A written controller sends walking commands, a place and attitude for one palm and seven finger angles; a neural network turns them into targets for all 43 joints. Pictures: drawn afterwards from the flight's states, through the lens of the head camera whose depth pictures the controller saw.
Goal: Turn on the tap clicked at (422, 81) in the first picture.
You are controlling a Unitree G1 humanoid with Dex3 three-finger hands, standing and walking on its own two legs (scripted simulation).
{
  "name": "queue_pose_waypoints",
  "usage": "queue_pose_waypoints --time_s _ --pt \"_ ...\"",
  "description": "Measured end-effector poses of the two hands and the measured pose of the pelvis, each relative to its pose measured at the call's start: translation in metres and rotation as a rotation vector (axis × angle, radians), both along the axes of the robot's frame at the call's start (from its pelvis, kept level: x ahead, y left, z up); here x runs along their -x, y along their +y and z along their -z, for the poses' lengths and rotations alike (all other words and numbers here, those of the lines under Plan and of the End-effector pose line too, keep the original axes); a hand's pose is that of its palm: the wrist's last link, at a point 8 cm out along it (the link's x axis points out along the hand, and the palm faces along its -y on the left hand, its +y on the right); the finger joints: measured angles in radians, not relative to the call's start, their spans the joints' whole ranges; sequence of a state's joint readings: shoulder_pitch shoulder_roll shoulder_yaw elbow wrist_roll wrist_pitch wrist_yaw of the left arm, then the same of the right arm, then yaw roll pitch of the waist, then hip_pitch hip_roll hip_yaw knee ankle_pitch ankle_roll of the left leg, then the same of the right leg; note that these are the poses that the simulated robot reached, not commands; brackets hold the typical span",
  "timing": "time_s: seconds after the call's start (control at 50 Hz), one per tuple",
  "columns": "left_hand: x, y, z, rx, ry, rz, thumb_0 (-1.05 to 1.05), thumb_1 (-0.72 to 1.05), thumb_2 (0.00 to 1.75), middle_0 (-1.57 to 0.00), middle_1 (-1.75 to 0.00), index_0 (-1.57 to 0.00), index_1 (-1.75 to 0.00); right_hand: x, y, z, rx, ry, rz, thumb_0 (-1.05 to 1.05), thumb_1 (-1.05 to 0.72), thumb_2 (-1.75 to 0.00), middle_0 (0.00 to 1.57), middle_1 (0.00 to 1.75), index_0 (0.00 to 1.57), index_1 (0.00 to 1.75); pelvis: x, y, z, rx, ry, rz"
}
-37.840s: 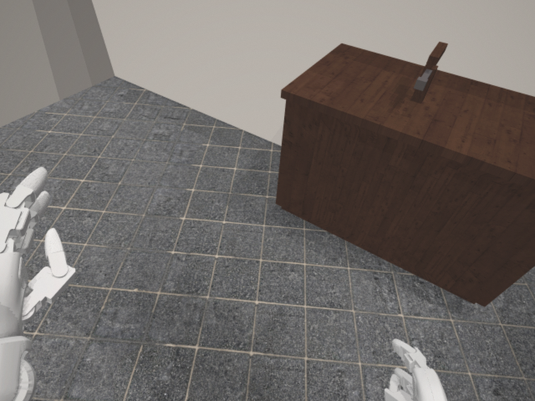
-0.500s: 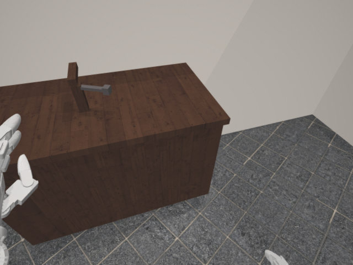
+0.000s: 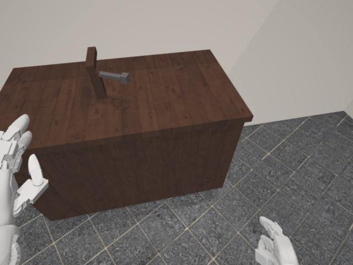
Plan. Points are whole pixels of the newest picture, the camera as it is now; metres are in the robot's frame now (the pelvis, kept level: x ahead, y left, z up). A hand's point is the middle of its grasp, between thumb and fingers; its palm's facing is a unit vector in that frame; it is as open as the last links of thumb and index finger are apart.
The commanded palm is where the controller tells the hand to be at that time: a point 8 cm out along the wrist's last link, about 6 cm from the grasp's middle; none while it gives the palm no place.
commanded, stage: stop stepping back and stand still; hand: left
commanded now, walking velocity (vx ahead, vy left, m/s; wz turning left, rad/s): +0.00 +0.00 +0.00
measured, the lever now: (125, 78) +0.70 +0.24 +0.04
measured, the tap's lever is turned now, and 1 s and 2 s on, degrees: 63 63 63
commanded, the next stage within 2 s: stand and check the lever's angle in 0.16 s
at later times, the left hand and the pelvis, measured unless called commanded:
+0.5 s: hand (34, 176) +0.22 +0.26 +0.16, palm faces +0.36 -0.87 -0.34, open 7.4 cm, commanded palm +0.17 +0.30 +0.18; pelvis +0.01 +0.03 +0.01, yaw -2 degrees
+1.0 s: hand (28, 175) +0.22 +0.28 +0.16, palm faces +0.37 -0.86 -0.35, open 7.4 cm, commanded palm +0.17 +0.31 +0.18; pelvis +0.00 +0.04 +0.01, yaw -2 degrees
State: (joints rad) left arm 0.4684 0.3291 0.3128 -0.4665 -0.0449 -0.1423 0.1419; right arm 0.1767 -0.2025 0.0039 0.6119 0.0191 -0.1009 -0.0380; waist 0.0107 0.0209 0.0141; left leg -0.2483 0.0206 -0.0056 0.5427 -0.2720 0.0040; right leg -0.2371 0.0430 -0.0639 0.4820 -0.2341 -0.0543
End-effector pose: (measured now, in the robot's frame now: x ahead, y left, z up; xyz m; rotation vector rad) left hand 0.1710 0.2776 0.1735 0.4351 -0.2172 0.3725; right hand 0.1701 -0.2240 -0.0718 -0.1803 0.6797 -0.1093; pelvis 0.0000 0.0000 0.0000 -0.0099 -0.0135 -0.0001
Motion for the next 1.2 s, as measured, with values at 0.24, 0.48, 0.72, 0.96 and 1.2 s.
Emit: queue_pose_waypoints --time_s 0.24,0.48,0.72,0.96,1.2 --pt "-0.015 0.016 -0.004 0.0 -0.007 0.022 0.02 0.89 0.9 -0.22 -0.3 -0.21 -0.3 -0.007 0.011 -0.01 0.037 0.013 0.017 0.02 -0.9 -0.9 0.2 0.3 0.2 0.3 -0.007 0.015 -0.004 -0.001 0.001 0.019" --pt "-0.015 0.026 0.004 0.035 0.013 0.042 0.02 0.89 0.9 -0.21 -0.3 -0.21 -0.3 0.003 0.02 -0.013 0.054 0.02 0.037 0.02 -0.9 -0.9 0.2 0.3 0.2 0.3 -0.006 0.028 -0.006 0.002 0.006 0.029" --pt "-0.008 0.037 0.003 0.039 0.003 0.016 0.02 0.89 0.9 -0.21 -0.3 -0.21 -0.3 0.012 0.03 -0.01 0.047 0.03 0.033 0.02 -0.9 -0.9 0.2 0.3 0.2 0.3 0.0 0.036 -0.007 0.007 0.006 0.032" --pt "-0.014 0.038 0.004 0.034 0.009 0.026 0.02 0.89 0.9 -0.21 -0.3 -0.21 -0.3 0.012 0.033 -0.009 0.048 0.041 0.035 0.02 -0.9 -0.9 0.2 0.3 0.2 0.3 -0.001 0.038 -0.007 0.006 0.012 0.032" --pt "-0.017 0.04 0.007 0.042 0.028 0.016 0.02 0.89 0.9 -0.21 -0.3 -0.21 -0.3 0.002 0.03 -0.011 0.057 0.032 0.038 0.02 -0.9 -0.9 0.2 0.3 0.2 0.3 -0.007 0.039 -0.007 0.009 0.016 0.032"
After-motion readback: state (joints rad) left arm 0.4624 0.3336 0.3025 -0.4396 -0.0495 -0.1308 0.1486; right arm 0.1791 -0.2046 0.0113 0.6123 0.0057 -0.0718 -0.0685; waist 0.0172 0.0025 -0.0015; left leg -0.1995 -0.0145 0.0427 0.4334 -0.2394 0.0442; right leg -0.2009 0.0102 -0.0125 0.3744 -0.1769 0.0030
